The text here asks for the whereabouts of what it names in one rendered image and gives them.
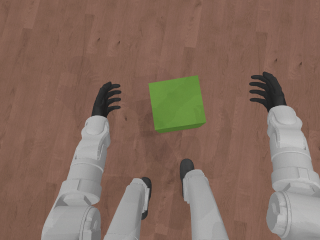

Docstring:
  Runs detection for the robot left upper arm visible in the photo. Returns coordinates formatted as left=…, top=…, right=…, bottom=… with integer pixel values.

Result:
left=42, top=205, right=101, bottom=240

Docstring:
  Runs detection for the robot left hand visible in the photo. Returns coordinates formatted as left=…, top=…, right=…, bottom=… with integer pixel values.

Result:
left=91, top=81, right=122, bottom=118

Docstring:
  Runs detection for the carton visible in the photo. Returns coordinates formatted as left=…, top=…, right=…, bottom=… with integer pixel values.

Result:
left=148, top=75, right=206, bottom=133

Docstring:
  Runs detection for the left robot forearm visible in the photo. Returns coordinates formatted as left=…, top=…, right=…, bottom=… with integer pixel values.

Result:
left=41, top=115, right=111, bottom=240

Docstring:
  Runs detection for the robot right hand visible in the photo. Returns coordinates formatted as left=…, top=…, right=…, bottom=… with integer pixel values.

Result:
left=249, top=71, right=287, bottom=113

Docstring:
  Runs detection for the robot right shin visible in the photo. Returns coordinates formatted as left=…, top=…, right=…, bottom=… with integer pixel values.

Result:
left=184, top=169, right=209, bottom=182

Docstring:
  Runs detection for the robot right upper arm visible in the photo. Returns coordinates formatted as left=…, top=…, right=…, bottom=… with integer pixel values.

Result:
left=266, top=190, right=320, bottom=240

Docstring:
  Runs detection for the right robot forearm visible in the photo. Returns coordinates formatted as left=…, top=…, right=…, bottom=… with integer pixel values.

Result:
left=267, top=105, right=320, bottom=198

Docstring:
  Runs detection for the left robot thigh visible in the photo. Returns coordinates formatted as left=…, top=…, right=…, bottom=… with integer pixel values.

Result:
left=103, top=183, right=150, bottom=240

